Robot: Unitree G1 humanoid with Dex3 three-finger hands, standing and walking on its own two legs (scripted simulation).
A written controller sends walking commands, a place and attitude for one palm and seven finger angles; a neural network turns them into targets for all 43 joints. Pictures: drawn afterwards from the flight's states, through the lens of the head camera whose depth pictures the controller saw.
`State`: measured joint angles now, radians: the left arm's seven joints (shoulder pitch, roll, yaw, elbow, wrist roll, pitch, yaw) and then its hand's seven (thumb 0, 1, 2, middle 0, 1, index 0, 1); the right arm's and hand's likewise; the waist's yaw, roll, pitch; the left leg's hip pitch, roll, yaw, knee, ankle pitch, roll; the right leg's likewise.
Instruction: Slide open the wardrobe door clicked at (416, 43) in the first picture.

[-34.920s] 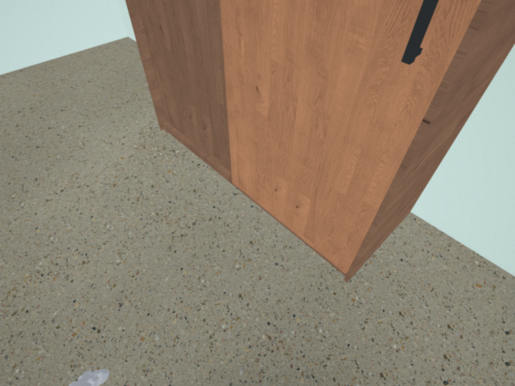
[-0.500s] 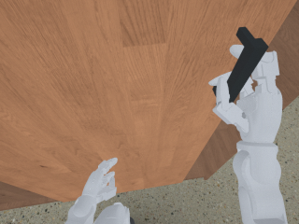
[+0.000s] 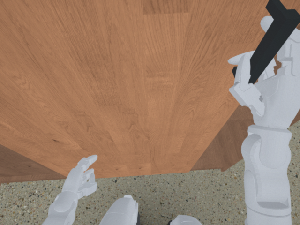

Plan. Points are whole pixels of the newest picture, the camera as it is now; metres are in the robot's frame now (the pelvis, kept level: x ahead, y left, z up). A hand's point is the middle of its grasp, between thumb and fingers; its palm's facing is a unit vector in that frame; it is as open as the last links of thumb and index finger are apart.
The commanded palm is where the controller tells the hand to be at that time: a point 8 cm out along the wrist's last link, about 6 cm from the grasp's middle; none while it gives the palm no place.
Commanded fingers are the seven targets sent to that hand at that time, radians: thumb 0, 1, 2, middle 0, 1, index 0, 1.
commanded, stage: step sideways, sliding the door along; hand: right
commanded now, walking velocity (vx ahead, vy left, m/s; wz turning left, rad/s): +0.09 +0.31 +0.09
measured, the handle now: (255, 52) +0.36 -0.16 +0.26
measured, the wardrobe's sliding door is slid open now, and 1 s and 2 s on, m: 0.22 0.36 0.48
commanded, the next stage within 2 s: none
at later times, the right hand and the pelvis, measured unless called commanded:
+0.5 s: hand (190, 84) +0.32 -0.06 +0.24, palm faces +0.31 +0.95 -0.02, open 7.3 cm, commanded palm +0.29 -0.04 +0.22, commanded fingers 0.00 -0.90 -0.90 0.45 1.40 0.45 1.40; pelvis -0.05 +0.11 +0.00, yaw +3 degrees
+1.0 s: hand (149, 88) +0.31 +0.01 +0.24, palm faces +0.11 +0.99 +0.05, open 7.2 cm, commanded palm +0.28 +0.03 +0.21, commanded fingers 0.00 -0.90 -0.90 0.45 1.40 0.45 1.40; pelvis -0.06 +0.16 +0.02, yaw +1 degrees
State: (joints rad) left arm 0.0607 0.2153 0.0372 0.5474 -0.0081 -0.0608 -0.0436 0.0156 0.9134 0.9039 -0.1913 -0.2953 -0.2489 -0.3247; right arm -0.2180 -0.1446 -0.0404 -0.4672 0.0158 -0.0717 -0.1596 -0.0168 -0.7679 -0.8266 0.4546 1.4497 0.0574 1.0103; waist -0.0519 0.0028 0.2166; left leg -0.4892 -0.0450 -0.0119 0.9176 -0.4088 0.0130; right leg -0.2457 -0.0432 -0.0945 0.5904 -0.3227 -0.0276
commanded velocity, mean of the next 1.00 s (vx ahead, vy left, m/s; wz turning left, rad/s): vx -0.02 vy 0.30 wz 0.01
